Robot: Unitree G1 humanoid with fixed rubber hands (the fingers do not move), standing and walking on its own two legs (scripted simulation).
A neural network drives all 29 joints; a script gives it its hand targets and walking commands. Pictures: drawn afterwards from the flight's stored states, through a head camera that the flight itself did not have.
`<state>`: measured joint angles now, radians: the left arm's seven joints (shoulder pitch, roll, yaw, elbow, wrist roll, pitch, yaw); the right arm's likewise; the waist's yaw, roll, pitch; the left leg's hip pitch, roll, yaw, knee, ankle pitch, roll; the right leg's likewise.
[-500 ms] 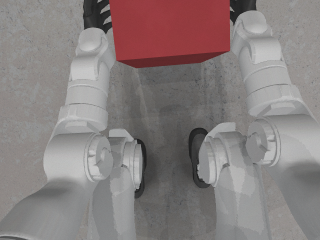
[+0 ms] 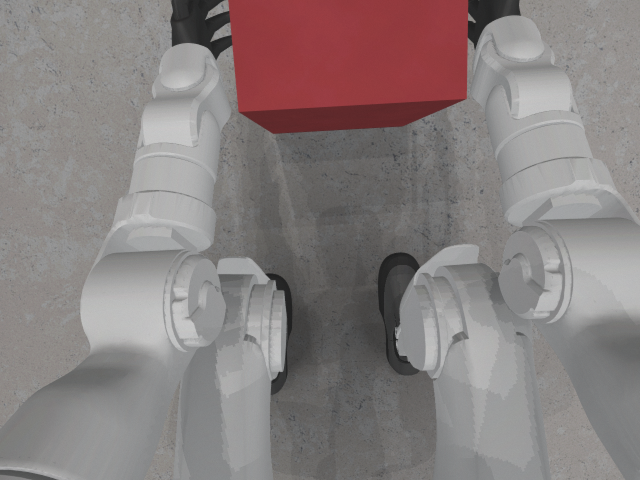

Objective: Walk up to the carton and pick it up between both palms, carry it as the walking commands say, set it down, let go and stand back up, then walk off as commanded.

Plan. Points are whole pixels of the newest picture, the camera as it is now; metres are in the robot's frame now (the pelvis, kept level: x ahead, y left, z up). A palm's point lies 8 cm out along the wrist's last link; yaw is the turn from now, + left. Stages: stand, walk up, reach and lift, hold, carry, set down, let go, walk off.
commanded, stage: set down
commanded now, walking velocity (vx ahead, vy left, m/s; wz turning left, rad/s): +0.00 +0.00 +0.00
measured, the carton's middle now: (340, 53) +0.54 -0.03 -0.22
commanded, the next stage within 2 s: none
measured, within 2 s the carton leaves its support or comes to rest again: rests again in 0.26 s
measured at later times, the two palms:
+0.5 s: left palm (196, 50) +0.54 +0.11 -0.16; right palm (485, 30) +0.53 -0.18 -0.16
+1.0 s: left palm (193, 54) +0.54 +0.12 -0.16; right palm (481, 31) +0.53 -0.18 -0.16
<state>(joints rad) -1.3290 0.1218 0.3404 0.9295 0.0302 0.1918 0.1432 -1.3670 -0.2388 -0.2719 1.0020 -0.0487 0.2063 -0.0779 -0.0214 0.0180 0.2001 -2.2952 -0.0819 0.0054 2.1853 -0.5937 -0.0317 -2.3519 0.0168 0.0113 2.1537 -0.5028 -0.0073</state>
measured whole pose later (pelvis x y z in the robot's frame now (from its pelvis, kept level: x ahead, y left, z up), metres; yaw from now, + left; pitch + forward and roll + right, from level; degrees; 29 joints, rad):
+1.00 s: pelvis +0.00 +0.00 -0.01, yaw +0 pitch +37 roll +1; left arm -1.36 0.17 0.30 1.03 -0.01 0.12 0.13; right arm -1.41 -0.26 -0.25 1.12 -0.01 0.12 -0.04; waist -0.03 0.03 0.27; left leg -2.28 -0.10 0.00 2.23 -0.61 -0.03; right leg -2.32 0.01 0.01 2.20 -0.53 0.00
